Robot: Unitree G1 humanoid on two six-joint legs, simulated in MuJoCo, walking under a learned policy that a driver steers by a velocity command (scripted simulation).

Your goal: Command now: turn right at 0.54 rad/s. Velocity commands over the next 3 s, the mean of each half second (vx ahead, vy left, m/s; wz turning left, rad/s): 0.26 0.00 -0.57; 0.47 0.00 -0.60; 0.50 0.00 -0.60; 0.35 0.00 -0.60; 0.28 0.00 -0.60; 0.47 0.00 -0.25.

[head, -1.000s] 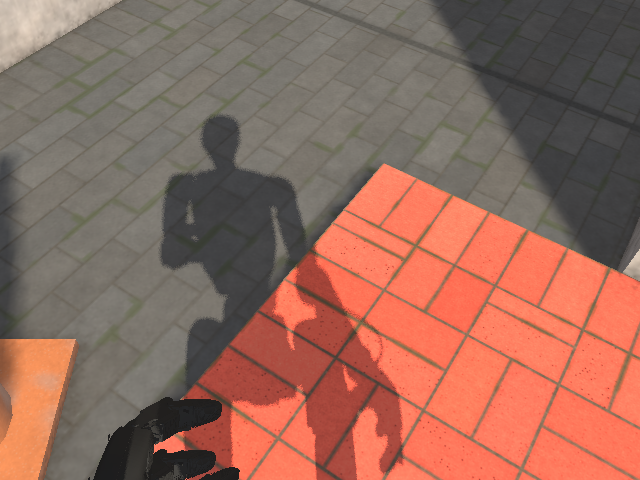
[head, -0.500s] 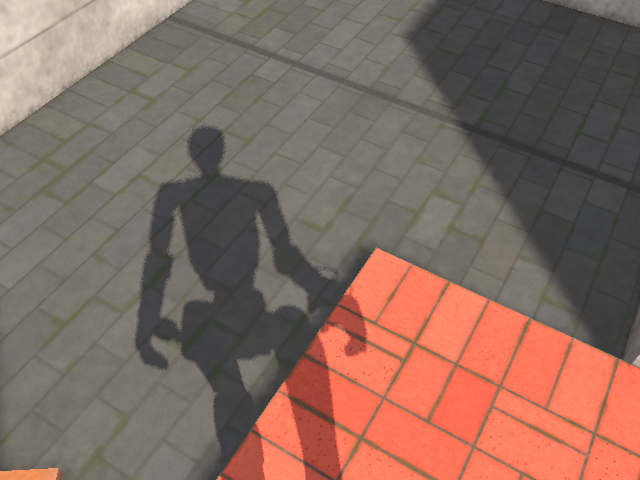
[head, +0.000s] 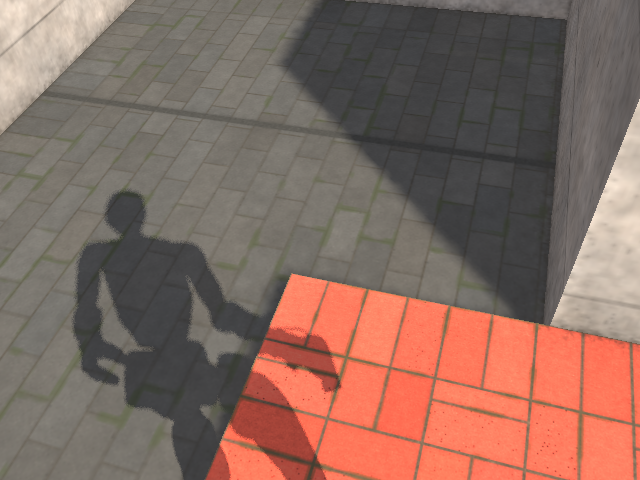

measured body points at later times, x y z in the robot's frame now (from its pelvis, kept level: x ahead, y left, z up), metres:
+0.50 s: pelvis +0.09 +0.01 +0.01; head +0.09 +0.03 +0.46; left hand +0.28 +0.24 -0.10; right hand +0.10 -0.28 -0.09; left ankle +0.08 +0.11 -0.73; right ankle +0.06 -0.11 -0.66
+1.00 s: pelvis +0.31 -0.14 +0.00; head +0.35 -0.17 +0.45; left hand +0.56 +0.02 -0.11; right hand +0.25 -0.41 -0.12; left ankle +0.34 +0.02 -0.64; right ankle +0.32 -0.19 -0.73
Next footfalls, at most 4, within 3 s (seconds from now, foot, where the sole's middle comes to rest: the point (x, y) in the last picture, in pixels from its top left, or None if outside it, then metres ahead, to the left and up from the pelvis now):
0.36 left None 0.11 0.10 -0.77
0.82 right None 0.35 -0.21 -0.77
1.32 left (492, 414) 0.65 -0.28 -0.77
1.74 right None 0.42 -0.36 -0.77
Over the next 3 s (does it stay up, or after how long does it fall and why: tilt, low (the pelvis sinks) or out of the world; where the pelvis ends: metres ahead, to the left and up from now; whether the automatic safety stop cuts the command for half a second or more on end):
stays up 0.37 -0.48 -0.01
